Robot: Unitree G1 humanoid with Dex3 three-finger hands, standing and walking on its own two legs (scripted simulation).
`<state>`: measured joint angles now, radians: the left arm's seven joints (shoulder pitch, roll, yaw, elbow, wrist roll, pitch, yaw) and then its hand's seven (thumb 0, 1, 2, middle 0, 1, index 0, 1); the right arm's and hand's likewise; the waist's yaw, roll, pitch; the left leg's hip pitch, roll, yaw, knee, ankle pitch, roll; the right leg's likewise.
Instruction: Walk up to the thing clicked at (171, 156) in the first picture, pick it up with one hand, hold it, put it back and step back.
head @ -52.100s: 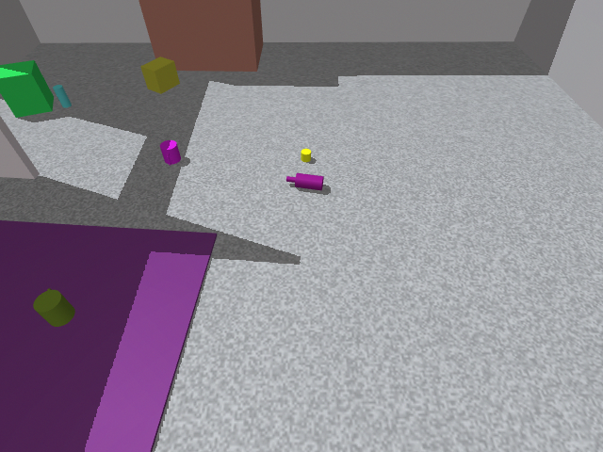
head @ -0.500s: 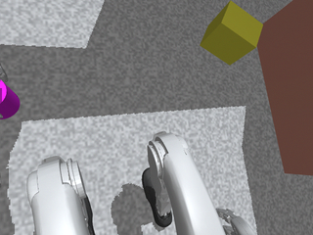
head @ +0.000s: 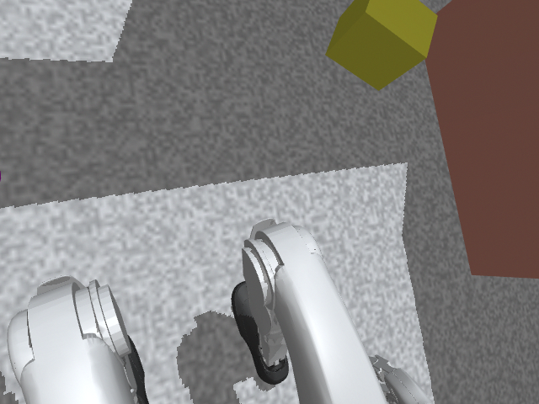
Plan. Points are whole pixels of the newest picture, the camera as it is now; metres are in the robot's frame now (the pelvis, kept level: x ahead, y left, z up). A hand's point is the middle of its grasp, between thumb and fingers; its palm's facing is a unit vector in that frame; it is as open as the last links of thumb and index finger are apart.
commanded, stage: rest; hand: left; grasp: from above
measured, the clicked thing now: out of the picture +0.48 +0.34 -0.24
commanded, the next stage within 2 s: open in 0.78 s
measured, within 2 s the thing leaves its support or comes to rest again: neither
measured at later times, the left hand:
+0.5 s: hand out of the picture +0.47 +0.32 -0.22, palm faces -0.45 -0.11 -0.89, open 11.1 cm
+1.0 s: hand out of the picture +0.47 +0.32 -0.23, palm faces -0.45 -0.12 -0.88, open 11.1 cm
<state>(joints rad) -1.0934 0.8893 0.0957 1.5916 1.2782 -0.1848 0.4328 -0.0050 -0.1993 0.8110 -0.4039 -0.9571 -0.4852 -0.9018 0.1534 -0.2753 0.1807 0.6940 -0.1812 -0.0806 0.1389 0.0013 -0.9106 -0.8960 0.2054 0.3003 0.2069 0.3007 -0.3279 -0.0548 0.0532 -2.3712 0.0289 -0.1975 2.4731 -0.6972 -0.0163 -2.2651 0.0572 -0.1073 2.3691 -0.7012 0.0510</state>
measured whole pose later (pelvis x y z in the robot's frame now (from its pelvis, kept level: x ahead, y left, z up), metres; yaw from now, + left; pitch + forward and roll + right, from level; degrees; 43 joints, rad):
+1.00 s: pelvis +0.00 +0.00 -0.01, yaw -3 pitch +29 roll -13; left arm -1.13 1.01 0.07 1.72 1.27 -0.21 0.51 -0.01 -0.20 0.80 -0.42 -0.93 -0.50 -0.89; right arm 0.12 -0.32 0.28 0.66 -0.22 -0.16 0.18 0.00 -0.91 -0.90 0.20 0.30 0.21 0.30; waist -0.37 -0.11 0.13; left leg -2.35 0.04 -0.25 2.52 -0.71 -0.02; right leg -2.24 0.08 -0.15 2.38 -0.68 0.06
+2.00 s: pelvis +0.00 +0.00 -0.01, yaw -3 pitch +29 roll -13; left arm -1.11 1.01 0.08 1.64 1.26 -0.20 0.51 0.00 -0.48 0.97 -0.08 -1.05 -0.09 -1.04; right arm 0.11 -0.33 0.29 0.64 -0.22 -0.17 0.19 0.00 -0.90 -0.90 0.20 0.30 0.21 0.30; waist -0.37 -0.12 0.14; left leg -2.36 0.04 -0.26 2.52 -0.71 -0.02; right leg -2.24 0.08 -0.16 2.37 -0.68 0.06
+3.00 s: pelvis -0.01 +0.00 +0.02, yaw +2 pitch +35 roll -10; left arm -1.12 0.89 0.06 1.38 1.25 -0.14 0.25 0.00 -0.49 0.99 -0.11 -0.98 -0.11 -0.99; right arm 0.21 -0.26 0.16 0.64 -0.13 0.03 0.11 0.00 -0.91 -0.90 0.20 0.30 0.21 0.30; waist -0.30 -0.01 -0.01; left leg -2.36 0.01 -0.15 2.37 -0.63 0.00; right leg -2.24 0.03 -0.08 2.28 -0.66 0.05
